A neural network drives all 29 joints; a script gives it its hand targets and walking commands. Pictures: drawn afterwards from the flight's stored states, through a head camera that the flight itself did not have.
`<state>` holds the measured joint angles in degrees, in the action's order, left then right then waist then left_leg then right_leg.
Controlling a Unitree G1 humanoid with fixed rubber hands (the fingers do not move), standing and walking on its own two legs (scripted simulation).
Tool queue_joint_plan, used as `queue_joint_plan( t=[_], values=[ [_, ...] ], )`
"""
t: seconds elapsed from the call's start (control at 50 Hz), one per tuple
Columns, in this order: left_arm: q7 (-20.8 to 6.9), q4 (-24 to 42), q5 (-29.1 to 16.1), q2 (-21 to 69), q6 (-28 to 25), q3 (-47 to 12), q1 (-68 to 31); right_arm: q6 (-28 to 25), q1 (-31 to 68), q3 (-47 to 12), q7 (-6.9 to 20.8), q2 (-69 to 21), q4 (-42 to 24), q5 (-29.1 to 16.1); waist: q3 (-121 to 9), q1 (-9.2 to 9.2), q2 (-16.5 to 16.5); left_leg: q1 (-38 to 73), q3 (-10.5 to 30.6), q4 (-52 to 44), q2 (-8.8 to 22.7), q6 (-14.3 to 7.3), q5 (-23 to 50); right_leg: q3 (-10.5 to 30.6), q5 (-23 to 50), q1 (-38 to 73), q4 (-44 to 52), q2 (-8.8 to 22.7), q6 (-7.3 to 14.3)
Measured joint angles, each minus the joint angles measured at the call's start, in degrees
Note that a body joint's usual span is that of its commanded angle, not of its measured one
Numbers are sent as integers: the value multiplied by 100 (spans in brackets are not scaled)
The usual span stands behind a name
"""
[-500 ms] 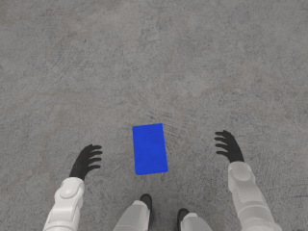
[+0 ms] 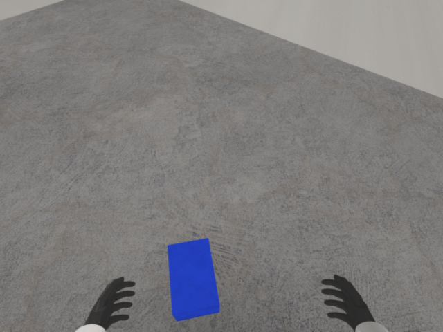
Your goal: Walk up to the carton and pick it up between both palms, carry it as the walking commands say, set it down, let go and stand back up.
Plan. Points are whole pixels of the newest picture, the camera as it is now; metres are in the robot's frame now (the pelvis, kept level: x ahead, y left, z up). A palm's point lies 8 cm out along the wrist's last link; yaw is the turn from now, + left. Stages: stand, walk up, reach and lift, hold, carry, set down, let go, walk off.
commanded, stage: let go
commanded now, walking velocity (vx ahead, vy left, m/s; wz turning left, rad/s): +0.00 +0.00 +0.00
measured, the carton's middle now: (193, 278) +0.40 +0.12 -0.70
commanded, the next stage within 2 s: stand in 0.32 s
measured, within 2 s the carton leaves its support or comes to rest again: neither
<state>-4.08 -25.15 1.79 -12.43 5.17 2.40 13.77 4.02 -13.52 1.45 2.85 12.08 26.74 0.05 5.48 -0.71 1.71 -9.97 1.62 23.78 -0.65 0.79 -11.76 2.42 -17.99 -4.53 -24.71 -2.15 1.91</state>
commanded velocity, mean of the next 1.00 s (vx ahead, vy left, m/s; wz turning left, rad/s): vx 0.00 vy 0.00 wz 0.00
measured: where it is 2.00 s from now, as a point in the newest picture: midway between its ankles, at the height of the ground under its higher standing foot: outside the picture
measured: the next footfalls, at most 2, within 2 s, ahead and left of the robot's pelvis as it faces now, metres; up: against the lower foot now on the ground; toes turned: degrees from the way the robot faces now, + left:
none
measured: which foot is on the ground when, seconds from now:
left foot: down 0.00-1.00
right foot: down 0.00-1.00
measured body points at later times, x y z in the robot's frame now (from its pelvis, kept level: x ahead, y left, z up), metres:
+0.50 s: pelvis +0.01 +0.04 -0.01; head -0.01 +0.06 +0.44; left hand +0.13 +0.32 -0.11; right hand +0.15 -0.23 -0.09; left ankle +0.01 +0.13 -0.74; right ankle -0.05 -0.10 -0.74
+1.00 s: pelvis +0.02 +0.04 +0.00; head +0.00 +0.06 +0.45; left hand +0.12 +0.33 -0.13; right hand +0.12 -0.25 -0.11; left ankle +0.01 +0.13 -0.74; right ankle -0.05 -0.10 -0.74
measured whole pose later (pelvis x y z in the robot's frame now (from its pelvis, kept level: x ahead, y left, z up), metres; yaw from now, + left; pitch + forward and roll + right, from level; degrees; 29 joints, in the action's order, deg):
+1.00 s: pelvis +0.02 +0.04 +0.00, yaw -1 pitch +0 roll +0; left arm 1.4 -50.1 1.9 -19.3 -0.4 0.3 13.6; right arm -0.7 -9.9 1.3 -0.7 18.2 54.3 1.5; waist -2.6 -0.5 2.2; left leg -11.0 -0.2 25.1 -3.2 -2.7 -13.9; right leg 4.0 -18.3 -4.2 -22.6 0.6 -1.4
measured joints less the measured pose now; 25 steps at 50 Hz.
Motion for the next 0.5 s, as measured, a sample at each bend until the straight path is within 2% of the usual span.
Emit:
queue_joint_plan(
  t=[0.12,0.22,0.3,0.4,0.5],
  values=[
    [104,66,-46,10,314,-30,-58,32,24,7,13,10,-49,8,-39,-35,-28,18,-35,158,-41,-55,-96,29,-63,48,-92,41,-55],
    [264,103,-15,94,614,-120,-152,27,106,58,-14,20,107,-52,-162,7,-45,-190,-24,386,-118,-125,-194,4,-155,-119,-267,108,-119],
    [366,123,11,154,645,-147,-57,-58,51,55,-48,-82,87,-116,-385,44,-35,-402,-2,510,-170,-173,-226,-25,-183,-290,-341,155,-170],
    [450,-635,44,-143,36,-126,-65,-199,197,-72,-261,42,900,268,-708,152,61,-590,-31,708,-152,-230,-339,1,-216,-418,-389,137,-234],
    [416,-1192,92,-553,-285,103,157,-373,114,35,-306,303,1383,272,-894,153,168,-580,-115,731,-188,-296,-421,83,-274,-442,-437,180,-268]
  ],
)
